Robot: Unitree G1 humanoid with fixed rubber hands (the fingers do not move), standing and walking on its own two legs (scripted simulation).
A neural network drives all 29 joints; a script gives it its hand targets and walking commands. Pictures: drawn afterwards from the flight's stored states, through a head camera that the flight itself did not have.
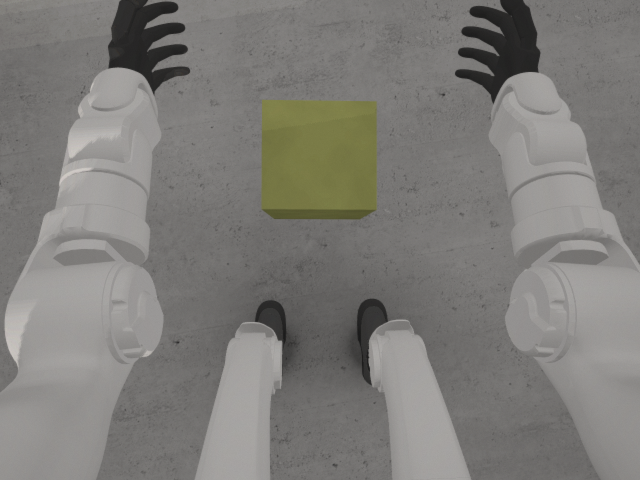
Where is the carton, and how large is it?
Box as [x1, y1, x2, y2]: [261, 100, 376, 218]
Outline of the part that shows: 262,100 261,208 274,218 360,218 376,209 376,101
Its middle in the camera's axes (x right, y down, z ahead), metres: -0.01 -0.15 +0.84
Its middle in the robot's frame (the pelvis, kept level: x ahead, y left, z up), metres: +0.53 +0.00 -0.52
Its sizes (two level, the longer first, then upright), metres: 0.210 0.200 0.250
